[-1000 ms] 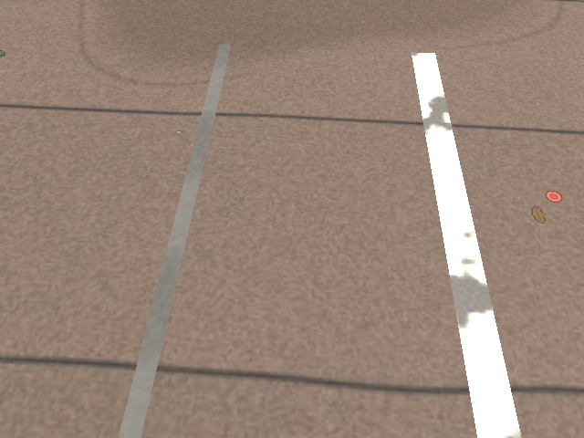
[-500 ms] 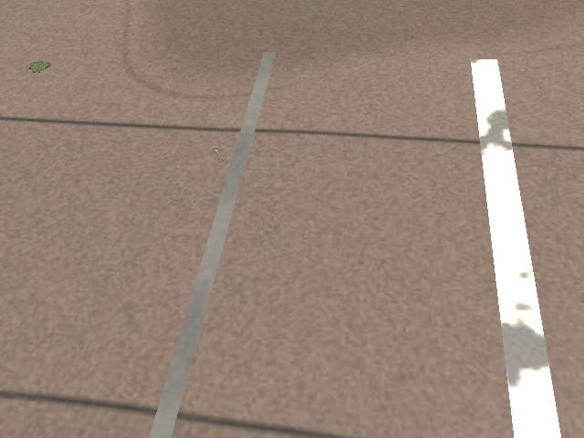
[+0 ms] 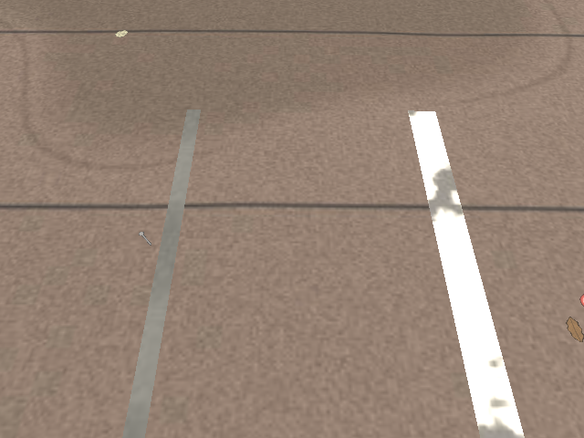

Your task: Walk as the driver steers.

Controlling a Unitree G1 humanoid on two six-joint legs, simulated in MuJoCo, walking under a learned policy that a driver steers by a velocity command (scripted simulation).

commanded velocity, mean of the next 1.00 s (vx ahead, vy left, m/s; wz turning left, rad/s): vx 0.50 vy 0.00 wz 0.32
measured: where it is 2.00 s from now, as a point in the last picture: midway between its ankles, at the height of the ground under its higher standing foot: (203, 248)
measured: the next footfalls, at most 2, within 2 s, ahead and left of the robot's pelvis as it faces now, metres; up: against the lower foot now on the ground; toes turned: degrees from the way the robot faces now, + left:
right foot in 0.20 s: +0.30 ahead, -0.16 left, +0.00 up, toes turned +2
left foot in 0.74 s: +0.51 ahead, +0.16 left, +0.00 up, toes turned +24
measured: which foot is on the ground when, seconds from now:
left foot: down 0.00-0.22, up 0.24-0.72, down 0.74-1.00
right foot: up 0.00-0.18, down 0.20-0.72, up 0.74-1.00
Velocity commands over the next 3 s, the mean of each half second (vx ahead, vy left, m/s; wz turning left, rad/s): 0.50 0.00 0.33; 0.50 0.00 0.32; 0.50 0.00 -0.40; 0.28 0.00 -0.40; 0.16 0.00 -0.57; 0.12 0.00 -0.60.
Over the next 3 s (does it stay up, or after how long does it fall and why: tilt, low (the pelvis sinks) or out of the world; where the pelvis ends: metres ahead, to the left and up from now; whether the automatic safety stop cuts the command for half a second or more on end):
stays up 1.19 0.15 0.00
